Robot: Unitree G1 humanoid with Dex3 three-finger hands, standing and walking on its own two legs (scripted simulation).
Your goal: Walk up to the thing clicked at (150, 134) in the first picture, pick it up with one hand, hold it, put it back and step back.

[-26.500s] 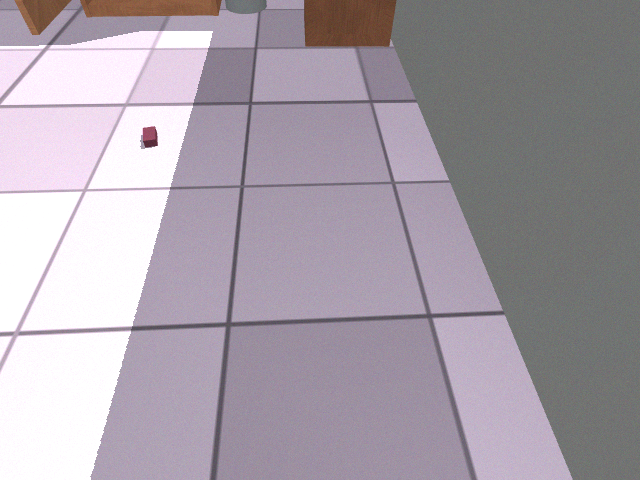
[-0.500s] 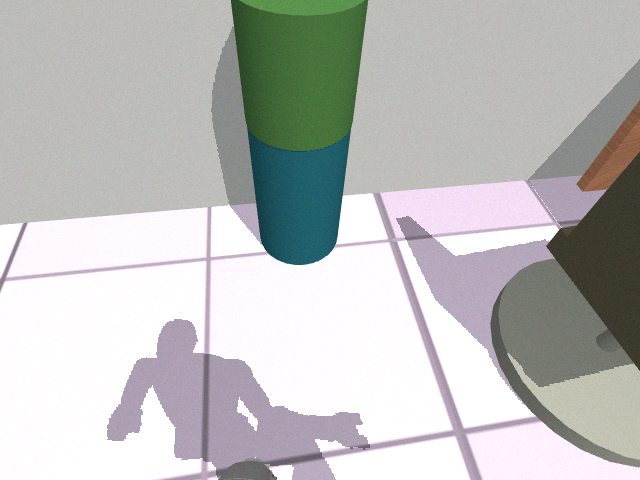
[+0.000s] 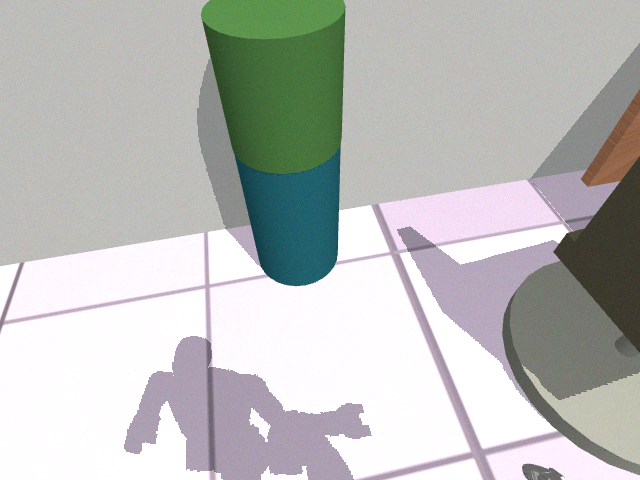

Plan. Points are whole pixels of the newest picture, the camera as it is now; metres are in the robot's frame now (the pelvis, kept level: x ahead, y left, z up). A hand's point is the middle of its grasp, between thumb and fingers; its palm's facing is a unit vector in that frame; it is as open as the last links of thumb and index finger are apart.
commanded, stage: walk up
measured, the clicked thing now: out of the picture -1.39 -0.47 -0.74
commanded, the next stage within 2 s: stand in 0.46 s
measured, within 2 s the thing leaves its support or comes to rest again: neither
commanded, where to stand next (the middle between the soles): +0.05 +0.01 m, yaw +0 degrees
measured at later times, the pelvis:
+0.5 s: pelvis +0.00 +0.00 +0.02, yaw -1 degrees
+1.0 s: pelvis +0.01 +0.00 +0.02, yaw +0 degrees
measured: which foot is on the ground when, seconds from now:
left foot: down 0.00-1.00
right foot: down 0.00-1.00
